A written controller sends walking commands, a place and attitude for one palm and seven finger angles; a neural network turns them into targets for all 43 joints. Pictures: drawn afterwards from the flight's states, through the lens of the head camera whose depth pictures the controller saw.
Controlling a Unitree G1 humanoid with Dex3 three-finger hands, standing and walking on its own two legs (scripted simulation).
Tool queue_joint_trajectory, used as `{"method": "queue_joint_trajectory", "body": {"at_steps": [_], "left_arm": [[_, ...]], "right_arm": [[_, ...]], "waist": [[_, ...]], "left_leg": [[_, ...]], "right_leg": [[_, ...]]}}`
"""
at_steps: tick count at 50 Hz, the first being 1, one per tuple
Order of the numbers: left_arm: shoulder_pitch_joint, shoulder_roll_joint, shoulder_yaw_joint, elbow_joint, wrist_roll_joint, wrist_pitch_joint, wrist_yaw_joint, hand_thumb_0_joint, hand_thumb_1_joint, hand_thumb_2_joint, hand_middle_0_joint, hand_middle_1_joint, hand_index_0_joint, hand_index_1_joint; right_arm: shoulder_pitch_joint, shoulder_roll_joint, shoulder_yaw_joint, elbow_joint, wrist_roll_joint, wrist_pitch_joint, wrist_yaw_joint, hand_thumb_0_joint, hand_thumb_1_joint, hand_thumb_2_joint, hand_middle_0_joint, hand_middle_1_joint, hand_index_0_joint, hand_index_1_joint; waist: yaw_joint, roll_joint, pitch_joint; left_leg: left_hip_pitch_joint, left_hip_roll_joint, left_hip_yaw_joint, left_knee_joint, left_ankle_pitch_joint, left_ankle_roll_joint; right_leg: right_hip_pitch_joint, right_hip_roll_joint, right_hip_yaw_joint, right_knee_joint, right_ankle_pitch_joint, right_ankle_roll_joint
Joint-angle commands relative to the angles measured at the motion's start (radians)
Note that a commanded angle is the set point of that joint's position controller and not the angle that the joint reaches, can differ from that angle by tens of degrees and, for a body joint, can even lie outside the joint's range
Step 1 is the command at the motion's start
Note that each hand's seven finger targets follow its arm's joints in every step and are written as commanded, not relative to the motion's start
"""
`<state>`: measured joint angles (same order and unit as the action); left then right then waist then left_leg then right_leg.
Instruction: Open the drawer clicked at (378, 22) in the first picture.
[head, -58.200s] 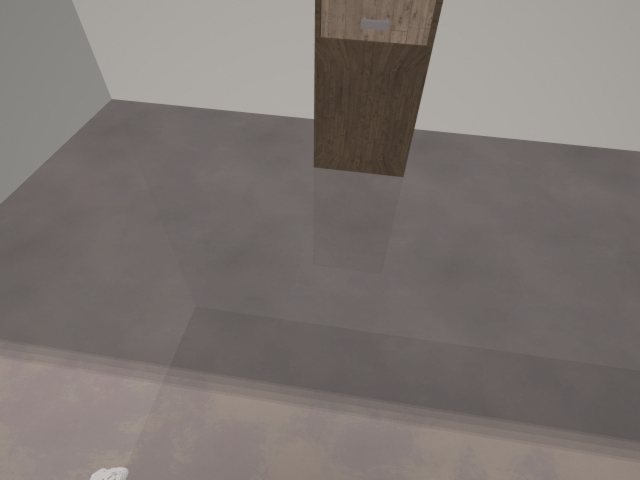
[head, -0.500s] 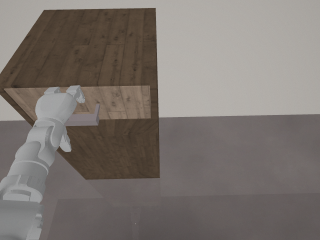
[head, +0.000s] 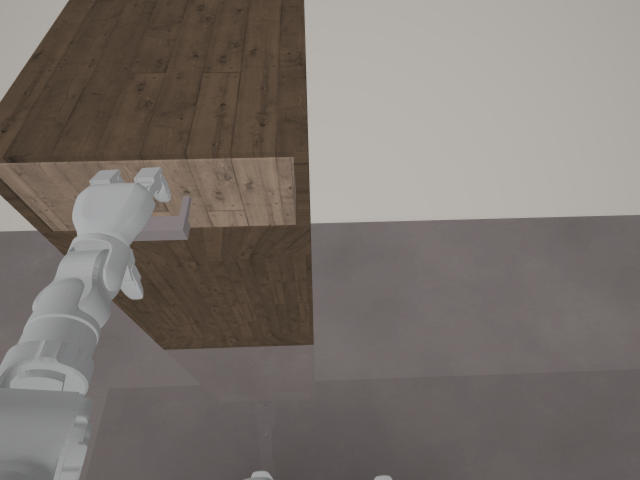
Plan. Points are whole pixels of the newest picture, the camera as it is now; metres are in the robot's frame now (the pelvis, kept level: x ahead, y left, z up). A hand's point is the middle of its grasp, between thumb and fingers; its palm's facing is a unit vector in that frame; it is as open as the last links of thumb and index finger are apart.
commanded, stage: lower the fingers behind the handle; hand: left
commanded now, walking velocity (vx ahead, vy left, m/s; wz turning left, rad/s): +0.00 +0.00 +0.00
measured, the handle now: (155, 216) +0.49 +0.25 -0.01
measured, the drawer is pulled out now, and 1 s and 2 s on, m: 0.00 0.00 0.00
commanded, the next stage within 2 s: lift the fingers back up to retry in 1.24 s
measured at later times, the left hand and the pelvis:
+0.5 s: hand (143, 239) +0.44 +0.25 +0.00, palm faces -0.04 -0.01 -1.00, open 13.8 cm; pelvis +0.00 +0.00 -0.01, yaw +0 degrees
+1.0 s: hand (145, 239) +0.44 +0.25 +0.00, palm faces -0.04 +0.02 -1.00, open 13.8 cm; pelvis -0.02 +0.00 -0.03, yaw +0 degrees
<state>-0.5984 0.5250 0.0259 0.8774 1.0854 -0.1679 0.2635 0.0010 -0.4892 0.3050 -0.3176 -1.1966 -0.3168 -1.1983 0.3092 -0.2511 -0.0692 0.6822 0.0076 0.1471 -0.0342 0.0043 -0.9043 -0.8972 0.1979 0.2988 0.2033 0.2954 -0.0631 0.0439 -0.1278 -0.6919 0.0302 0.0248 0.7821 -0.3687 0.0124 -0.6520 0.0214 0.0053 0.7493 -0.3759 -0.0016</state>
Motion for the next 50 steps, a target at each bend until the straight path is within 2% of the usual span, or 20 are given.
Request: {"method": "queue_joint_trajectory", "body": {"at_steps": [1,3,5,9,13,17,19,22,24,27,28,31,32,33,35,36,38,42,46,50], "left_arm": [[-0.366,0.286,0.11,-0.189,-0.013,0.003,0.073,0.0,-0.5,0.3,-0.3,-1.2,-0.3,-1.2],[-0.363,0.269,0.09,-0.157,-0.015,0.016,0.076,0.0,-0.5,0.3,-0.3,-1.2,-0.3,-1.2],[-0.412,0.277,0.088,-0.153,-0.007,0.018,0.079,0.0,-0.5,0.3,-0.3,-1.2,-0.3,-1.2],[-0.397,0.295,0.104,-0.173,-0.005,0.006,0.078,0.0,-0.5,0.3,-0.3,-1.2,-0.3,-1.2],[-0.386,0.222,0.051,-0.134,-0.006,0.009,0.086,0.0,-0.5,0.3,-0.3,-1.2,-0.3,-1.2],[-0.406,0.245,0.075,-0.147,0.012,0.012,0.111,0.0,-0.5,0.3,-0.3,-1.2,-0.3,-1.2],[-0.408,0.227,0.059,-0.113,0.011,0.034,0.116,0.0,-0.5,0.3,-0.3,-1.2,-0.3,-1.2],[-0.377,0.234,0.068,-0.097,0.013,0.049,0.118,0.0,-0.5,0.3,-0.3,-1.2,-0.3,-1.2],[-0.381,0.2,0.036,-0.075,0.01,0.063,0.111,0.0,-0.5,0.3,-0.3,-1.2,-0.3,-1.2],[-0.339,0.255,0.075,-0.037,0.008,0.067,0.097,0.0,-0.5,0.3,-0.3,-1.2,-0.3,-1.2],[-0.323,0.216,0.038,-0.007,0.005,0.075,0.09,0.0,-0.5,0.3,-0.3,-1.2,-0.3,-1.2],[-0.363,0.203,0.017,0.011,0.008,0.068,0.082,0.0,-0.5,0.3,-0.3,-1.2,-0.3,-1.2],[-0.356,0.245,0.05,0.016,0.011,0.066,0.08,0.0,-0.5,0.3,-0.3,-1.2,-0.3,-1.2],[-0.331,0.251,0.052,0.03,0.009,0.068,0.075,0.0,-0.5,0.3,-0.3,-1.2,-0.3,-1.2],[-0.372,0.194,0.005,0.028,0.016,0.06,0.072,0.0,-0.5,0.3,-0.3,-1.2,-0.3,-1.2],[-0.357,0.189,0.001,0.047,0.017,0.062,0.072,0.0,-0.5,0.3,-0.3,-1.2,-0.3,-1.2],[-0.322,0.221,0.029,0.058,0.01,0.064,0.07,0.0,-0.5,0.3,-0.3,-1.2,-0.3,-1.2],[-0.348,0.209,0.006,0.08,0.015,0.069,0.063,0.0,-0.5,0.3,-0.3,-1.2,-0.3,-1.2],[-0.382,0.242,0.01,0.085,0.007,0.082,0.054,0.0,-0.5,0.3,-0.3,-1.2,-0.3,-1.2],[-0.431,0.269,0.012,0.097,0.004,0.087,0.038,0.0,-0.5,0.3,-0.3,-1.2,-0.3,-1.2]], "right_arm": [[0.084,-0.156,-0.056,-0.063,-0.008,-0.021,-0.014,0.0,-0.9,-0.9,0.2,0.3,0.2,0.3],[0.083,-0.159,-0.054,-0.056,-0.006,-0.02,-0.013,0.0,-0.9,-0.9,0.2,0.3,0.2,0.3],[0.088,-0.16,-0.054,-0.05,-0.004,-0.021,-0.015,0.0,-0.9,-0.9,0.2,0.3,0.2,0.3],[0.101,-0.159,-0.056,-0.046,-0.009,-0.023,-0.018,0.0,-0.9,-0.9,0.2,0.3,0.2,0.3],[0.103,-0.157,-0.057,-0.042,-0.012,-0.023,-0.012,0.0,-0.9,-0.9,0.2,0.3,0.2,0.3],[0.111,-0.158,-0.057,-0.042,-0.015,-0.021,-0.007,0.0,-0.9,-0.9,0.2,0.3,0.2,0.3],[0.112,-0.159,-0.055,-0.041,-0.015,-0.02,-0.004,0.0,-0.9,-0.9,0.2,0.3,0.2,0.3],[0.112,-0.162,-0.055,-0.041,-0.015,-0.014,-0.003,0.0,-0.9,-0.9,0.2,0.3,0.2,0.3],[0.111,-0.16,-0.053,-0.042,-0.013,-0.013,-0.002,0.0,-0.9,-0.9,0.2,0.3,0.2,0.3],[0.108,-0.167,-0.045,-0.045,-0.011,-0.005,-0.007,0.0,-0.9,-0.9,0.2,0.3,0.2,0.3],[0.101,-0.165,-0.043,-0.049,-0.011,-0.004,-0.008,0.0,-0.9,-0.9,0.2,0.3,0.2,0.3],[0.113,-0.166,-0.041,-0.05,-0.008,-0.007,-0.01,0.0,-0.9,-0.9,0.2,0.3,0.2,0.3],[0.113,-0.169,-0.038,-0.05,-0.007,-0.005,-0.012,0.0,-0.9,-0.9,0.2,0.3,0.2,0.3],[0.112,-0.172,-0.036,-0.055,-0.009,-0.004,-0.013,0.0,-0.9,-0.9,0.2,0.3,0.2,0.3],[0.12,-0.162,-0.038,-0.057,-0.005,-0.006,-0.014,0.0,-0.9,-0.9,0.2,0.3,0.2,0.3],[0.121,-0.166,-0.039,-0.056,-0.007,-0.008,-0.012,0.0,-0.9,-0.9,0.2,0.3,0.2,0.3],[0.123,-0.17,-0.036,-0.059,-0.009,-0.007,-0.013,0.0,-0.9,-0.9,0.2,0.3,0.2,0.3],[0.128,-0.168,-0.032,-0.064,-0.003,-0.009,-0.017,0.0,-0.9,-0.9,0.2,0.3,0.2,0.3],[0.134,-0.173,-0.026,-0.067,-0.001,-0.009,-0.022,0.0,-0.9,-0.9,0.2,0.3,0.2,0.3],[0.14,-0.176,-0.018,-0.072,0.004,-0.013,-0.031,0.0,-0.9,-0.9,0.2,0.3,0.2,0.3]], "waist": [[0.007,0.023,-0.396],[-0.003,0.024,-0.352],[-0.016,0.003,-0.356],[-0.003,0.039,-0.418],[-0.018,0.038,-0.358],[-0.008,0.068,-0.419],[-0.018,0.027,-0.384],[-0.007,0.027,-0.423],[-0.021,0.01,-0.373],[-0.005,-0.021,-0.372],[-0.017,-0.02,-0.325],[-0.033,-0.029,-0.311],[-0.021,-0.033,-0.319],[-0.014,-0.038,-0.318],[-0.039,-0.034,-0.315],[-0.037,-0.034,-0.298],[-0.022,-0.052,-0.322],[-0.039,-0.064,-0.306],[-0.046,-0.046,-0.311],[-0.056,-0.067,-0.3]], "left_leg": [[0.262,-0.049,0.006,-0.033,0.391,0.032],[0.237,-0.049,0.008,-0.032,0.359,0.031],[0.231,-0.046,0.003,-0.034,0.346,0.034],[0.256,-0.045,0.001,-0.013,0.383,0.032],[0.24,-0.04,-0.008,-0.007,0.361,0.027],[0.258,-0.037,-0.017,0.008,0.386,0.022],[0.222,-0.037,-0.013,0.008,0.36,0.024],[0.227,-0.037,-0.009,0.015,0.378,0.024],[0.199,-0.037,-0.003,0.01,0.342,0.027],[0.158,-0.041,0.002,0.01,0.319,0.03],[0.145,-0.043,0.007,0.01,0.294,0.031],[0.127,-0.042,0.002,0.013,0.25,0.033],[0.112,-0.043,0.004,0.014,0.246,0.034],[0.098,-0.046,0.005,0.019,0.239,0.034],[0.094,-0.045,0.002,0.027,0.235,0.033],[0.093,-0.043,0.001,0.03,0.22,0.032],[0.071,-0.046,0.006,0.04,0.21,0.035],[0.031,-0.048,0.009,0.059,0.177,0.038],[0.016,-0.05,0.008,0.065,0.147,0.039],[-0.017,-0.051,0.006,0.063,0.102,0.043]], "right_leg": [[0.125,0.045,-0.02,-0.052,0.367,-0.034],[0.099,0.045,-0.023,-0.055,0.341,-0.035],[0.087,0.046,-0.022,-0.059,0.324,-0.032],[0.08,0.049,-0.02,-0.038,0.346,-0.034],[0.017,0.052,-0.035,-0.028,0.298,-0.039],[-0.006,0.054,-0.036,-0.007,0.295,-0.04],[-0.005,0.053,-0.038,-0.01,0.288,-0.038],[0.01,0.052,-0.033,-0.003,0.312,-0.037],[0.001,0.051,-0.035,-0.014,0.295,-0.035],[0.031,0.047,-0.027,-0.01,0.299,-0.034],[0.014,0.047,-0.028,-0.017,0.282,-0.035],[-0.019,0.044,-0.028,-0.017,0.235,-0.033],[-0.011,0.043,-0.024,-0.015,0.238,-0.033],[-0.006,0.043,-0.024,-0.008,0.234,-0.034],[-0.035,0.043,-0.024,-0.007,0.23,-0.034],[-0.055,0.042,-0.027,-0.004,0.209,-0.034],[-0.036,0.041,-0.023,0.004,0.212,-0.034],[-0.071,0.039,-0.017,0.01,0.188,-0.029],[-0.075,0.039,-0.015,0.013,0.162,-0.028],[-0.084,0.036,-0.011,0.007,0.119,-0.024]]}}
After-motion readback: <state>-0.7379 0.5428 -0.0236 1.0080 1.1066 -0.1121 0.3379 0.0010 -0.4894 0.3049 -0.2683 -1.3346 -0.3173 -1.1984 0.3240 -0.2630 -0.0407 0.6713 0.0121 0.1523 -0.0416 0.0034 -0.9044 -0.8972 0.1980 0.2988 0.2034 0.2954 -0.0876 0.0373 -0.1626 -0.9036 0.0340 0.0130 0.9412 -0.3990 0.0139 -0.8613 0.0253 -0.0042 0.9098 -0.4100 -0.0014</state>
